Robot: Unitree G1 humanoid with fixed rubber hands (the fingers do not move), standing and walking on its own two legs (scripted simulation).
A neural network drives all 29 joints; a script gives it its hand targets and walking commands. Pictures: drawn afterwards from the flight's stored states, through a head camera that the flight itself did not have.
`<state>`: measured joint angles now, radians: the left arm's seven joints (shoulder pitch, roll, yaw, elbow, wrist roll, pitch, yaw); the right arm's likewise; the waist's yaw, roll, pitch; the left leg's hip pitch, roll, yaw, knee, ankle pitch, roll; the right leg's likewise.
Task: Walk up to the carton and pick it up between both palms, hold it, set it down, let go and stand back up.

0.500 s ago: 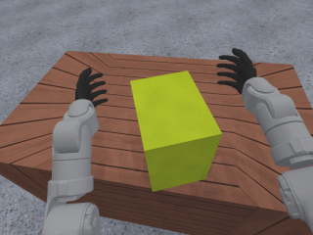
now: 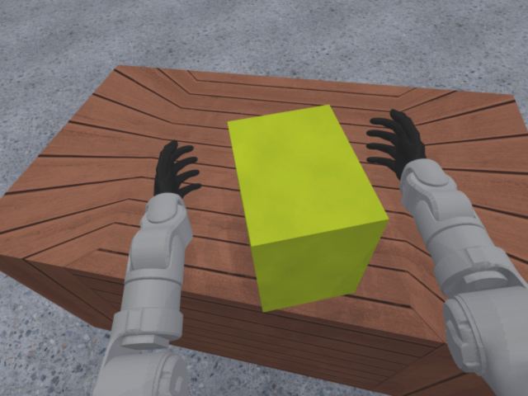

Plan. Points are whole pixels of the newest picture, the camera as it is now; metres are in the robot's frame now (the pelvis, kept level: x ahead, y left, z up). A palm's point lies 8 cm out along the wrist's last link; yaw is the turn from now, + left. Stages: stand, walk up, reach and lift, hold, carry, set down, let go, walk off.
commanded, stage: reach and lift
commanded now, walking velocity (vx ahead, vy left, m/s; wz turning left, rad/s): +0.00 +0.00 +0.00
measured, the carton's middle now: (294, 212) +0.43 +0.08 -0.01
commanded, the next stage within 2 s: none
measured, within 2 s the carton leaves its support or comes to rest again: neither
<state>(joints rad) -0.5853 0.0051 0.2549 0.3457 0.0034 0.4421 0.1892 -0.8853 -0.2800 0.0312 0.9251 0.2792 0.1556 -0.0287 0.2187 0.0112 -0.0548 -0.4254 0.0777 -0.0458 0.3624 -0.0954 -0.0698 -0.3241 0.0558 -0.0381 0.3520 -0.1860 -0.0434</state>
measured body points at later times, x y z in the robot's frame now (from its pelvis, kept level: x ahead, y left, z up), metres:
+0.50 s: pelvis +0.01 +0.01 +0.00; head +0.07 +0.01 +0.44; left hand +0.37 +0.24 +0.05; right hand +0.48 -0.07 +0.06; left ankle +0.04 +0.16 -0.74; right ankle -0.02 -0.09 -0.74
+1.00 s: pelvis +0.01 +0.00 +0.00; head +0.07 +0.00 +0.44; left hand +0.38 +0.22 +0.05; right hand +0.47 -0.04 +0.06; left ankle +0.04 +0.15 -0.74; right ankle -0.02 -0.09 -0.74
